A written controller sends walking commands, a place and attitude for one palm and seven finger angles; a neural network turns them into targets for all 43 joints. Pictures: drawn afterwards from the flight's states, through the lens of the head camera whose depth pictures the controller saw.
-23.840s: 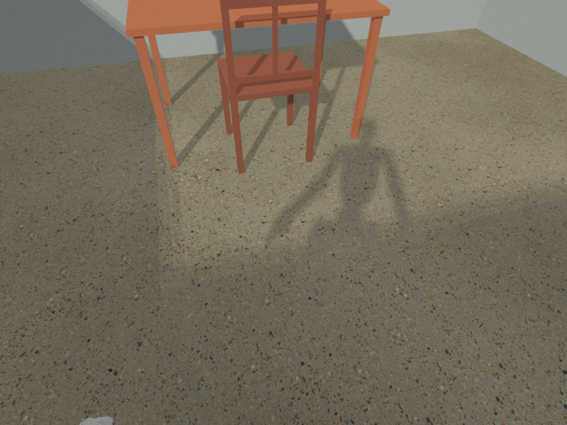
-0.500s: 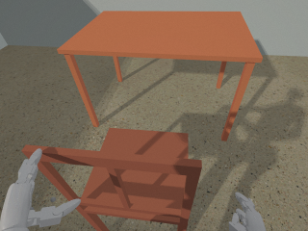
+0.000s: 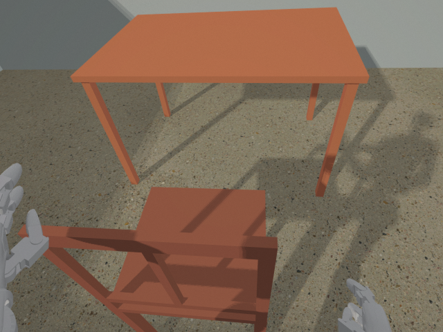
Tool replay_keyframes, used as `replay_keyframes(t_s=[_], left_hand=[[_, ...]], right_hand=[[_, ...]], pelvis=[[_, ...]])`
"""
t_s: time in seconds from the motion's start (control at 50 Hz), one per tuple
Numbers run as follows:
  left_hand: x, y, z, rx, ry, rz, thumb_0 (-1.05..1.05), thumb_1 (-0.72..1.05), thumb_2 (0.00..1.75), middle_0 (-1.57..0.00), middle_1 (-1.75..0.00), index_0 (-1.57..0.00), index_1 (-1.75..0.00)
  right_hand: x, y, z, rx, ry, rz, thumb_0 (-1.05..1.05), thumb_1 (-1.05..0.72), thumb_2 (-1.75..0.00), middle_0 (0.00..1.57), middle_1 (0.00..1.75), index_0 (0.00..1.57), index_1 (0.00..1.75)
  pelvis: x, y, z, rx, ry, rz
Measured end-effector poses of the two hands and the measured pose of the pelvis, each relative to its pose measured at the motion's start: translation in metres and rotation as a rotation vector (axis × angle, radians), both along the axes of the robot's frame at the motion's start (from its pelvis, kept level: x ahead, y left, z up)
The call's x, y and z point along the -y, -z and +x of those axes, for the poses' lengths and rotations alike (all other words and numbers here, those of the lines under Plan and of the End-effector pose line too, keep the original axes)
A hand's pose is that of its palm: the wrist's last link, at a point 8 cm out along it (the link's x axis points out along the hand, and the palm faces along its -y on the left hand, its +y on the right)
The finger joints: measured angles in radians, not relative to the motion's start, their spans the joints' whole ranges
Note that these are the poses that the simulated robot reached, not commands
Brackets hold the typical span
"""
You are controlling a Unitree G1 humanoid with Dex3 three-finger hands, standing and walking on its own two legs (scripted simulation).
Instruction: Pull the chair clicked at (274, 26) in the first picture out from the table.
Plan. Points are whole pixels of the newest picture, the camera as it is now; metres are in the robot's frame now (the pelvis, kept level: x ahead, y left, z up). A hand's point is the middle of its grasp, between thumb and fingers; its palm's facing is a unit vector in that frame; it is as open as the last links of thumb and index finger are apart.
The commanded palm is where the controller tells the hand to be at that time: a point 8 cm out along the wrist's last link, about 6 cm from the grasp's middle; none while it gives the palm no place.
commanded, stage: draw the hand back to the body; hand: left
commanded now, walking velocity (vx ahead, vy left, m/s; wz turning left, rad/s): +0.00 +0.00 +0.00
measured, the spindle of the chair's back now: (166, 278) +0.24 +0.16 -0.08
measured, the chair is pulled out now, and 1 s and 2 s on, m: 0.65 0.65 0.65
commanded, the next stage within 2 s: step back with the hand held close in 0.18 s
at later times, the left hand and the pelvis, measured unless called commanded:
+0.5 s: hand (30, 238) +0.19 +0.28 +0.16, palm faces +0.43 -0.75 -0.50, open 7.4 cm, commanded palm +0.13 +0.32 +0.18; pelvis -0.02 +0.02 +0.00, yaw -2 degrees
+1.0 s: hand out of the picture +0.12 +0.29 +0.15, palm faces +0.45 -0.74 -0.49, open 7.4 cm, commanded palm +0.06 +0.32 +0.18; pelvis -0.08 +0.03 +0.00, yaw -2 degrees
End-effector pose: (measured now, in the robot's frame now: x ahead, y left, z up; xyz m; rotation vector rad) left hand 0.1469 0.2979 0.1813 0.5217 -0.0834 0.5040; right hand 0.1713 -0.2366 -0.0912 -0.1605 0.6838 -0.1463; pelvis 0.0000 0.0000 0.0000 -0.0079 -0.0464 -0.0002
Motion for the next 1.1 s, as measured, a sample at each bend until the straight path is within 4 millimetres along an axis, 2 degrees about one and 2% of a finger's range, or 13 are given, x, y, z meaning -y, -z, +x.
replay_keyframes(t_s=[0.12,0.32,0.42,0.52,0.62,0.78,0.86,0.98,1.1], left_hand=[[-0.001,0.004,-0.002,-0.014,0.01,-0.009,0.01,0.88,0.89,-0.21,-0.3,-0.21,-0.3],[-0.011,0.0,-0.005,0.017,-0.002,-0.013,0.02,0.89,0.9,-0.21,-0.3,-0.21,-0.31],[-0.019,-0.009,0.0,0.042,0.022,0.021,0.02,0.89,0.9,-0.21,-0.3,-0.21,-0.31],[-0.019,-0.003,0.002,-0.034,0.065,0.054,0.01,0.89,0.9,-0.21,-0.3,-0.21,-0.31],[-0.018,0.004,-0.009,-0.088,0.101,0.072,0.01,0.89,0.9,-0.21,-0.3,-0.21,-0.31],[-0.021,-0.003,-0.039,-0.018,0.072,0.094,0.02,0.89,0.9,-0.21,-0.3,-0.21,-0.31],[-0.022,0.0,-0.052,0.011,0.05,0.073,0.01,0.89,0.9,-0.21,-0.3,-0.21,-0.31],[-0.026,0.007,-0.065,0.023,0.054,0.061,0.01,0.89,0.9,-0.21,-0.3,-0.21,-0.31],[-0.033,0.0,-0.073,0.059,0.062,0.102,0.02,0.89,0.9,-0.21,-0.3,-0.21,-0.31]], right_hand=[[-0.003,0.0,-0.005,-0.009,0.005,-0.008,0.01,-0.9,-0.9,0.2,0.3,0.2,0.3],[-0.02,-0.005,-0.002,0.02,-0.017,0.01,0.01,-0.9,-0.9,0.2,0.3,0.2,0.3],[-0.023,-0.008,-0.005,0.004,-0.01,0.011,0.01,-0.9,-0.9,0.2,0.3,0.2,0.3],[-0.02,-0.008,-0.021,-0.035,0.044,0.008,0.01,-0.9,-0.9,0.2,0.3,0.2,0.3],[-0.017,-0.005,-0.044,-0.083,0.088,-0.005,0.01,-0.9,-0.9,0.2,0.3,0.2,0.3],[-0.017,0.0,-0.076,-0.108,0.085,-0.021,0.01,-0.9,-0.9,0.2,0.3,0.2,0.3],[-0.016,0.0,-0.088,-0.098,0.074,-0.032,0.01,-0.9,-0.9,0.2,0.3,0.2,0.3],[-0.014,-0.005,-0.107,-0.087,0.073,-0.066,0.01,-0.9,-0.9,0.2,0.3,0.2,0.3],[-0.015,-0.008,-0.119,-0.076,0.068,-0.082,0.01,-0.9,-0.9,0.2,0.3,0.2,0.3]], pelvis=[[-0.003,-0.001,-0.001,0.003,0.003,0.0],[-0.01,-0.001,-0.005,0.01,0.006,0.0],[-0.016,-0.003,-0.013,-0.006,0.02,-0.003],[-0.023,-0.005,-0.022,-0.028,0.035,0.007],[-0.026,-0.004,-0.034,-0.037,0.038,0.015],[-0.021,0.0,-0.055,-0.035,0.029,0.011],[-0.021,0.003,-0.067,-0.039,0.03,0.005],[-0.025,0.004,-0.082,-0.046,0.03,-0.002],[-0.027,0.006,-0.089,-0.044,0.019,-0.007]])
